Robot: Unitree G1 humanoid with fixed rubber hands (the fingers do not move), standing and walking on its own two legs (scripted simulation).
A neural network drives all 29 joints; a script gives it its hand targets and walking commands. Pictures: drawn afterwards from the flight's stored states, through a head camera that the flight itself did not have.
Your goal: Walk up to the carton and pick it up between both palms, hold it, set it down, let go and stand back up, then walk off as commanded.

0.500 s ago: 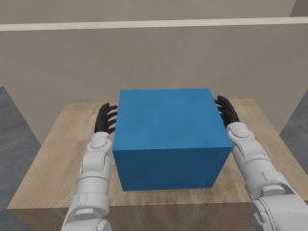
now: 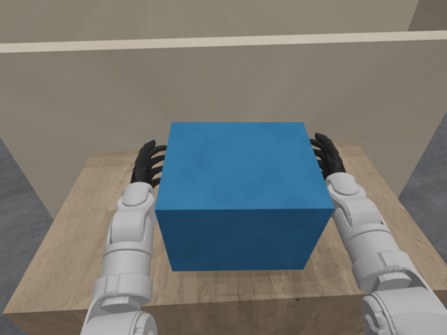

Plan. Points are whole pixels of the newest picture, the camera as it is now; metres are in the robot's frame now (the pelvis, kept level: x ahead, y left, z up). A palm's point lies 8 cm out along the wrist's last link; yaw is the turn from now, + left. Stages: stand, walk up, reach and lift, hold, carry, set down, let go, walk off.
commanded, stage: reach and lift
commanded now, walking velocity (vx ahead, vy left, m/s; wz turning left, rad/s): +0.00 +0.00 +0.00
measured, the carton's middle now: (237, 196) +0.37 +0.00 +0.10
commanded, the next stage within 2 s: hold in 0.66 s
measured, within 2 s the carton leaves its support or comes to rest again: neither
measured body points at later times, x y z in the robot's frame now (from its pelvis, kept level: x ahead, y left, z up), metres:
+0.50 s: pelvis +0.00 +0.00 +0.00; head -0.05 +0.01 +0.45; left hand +0.37 +0.17 +0.16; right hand +0.38 -0.18 +0.15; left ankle +0.02 +0.13 -0.75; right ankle +0.01 -0.13 -0.75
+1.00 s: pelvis +0.01 +0.00 +0.00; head -0.04 +0.01 +0.45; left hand +0.37 +0.18 +0.17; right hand +0.39 -0.17 +0.17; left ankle +0.02 +0.13 -0.75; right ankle +0.01 -0.13 -0.75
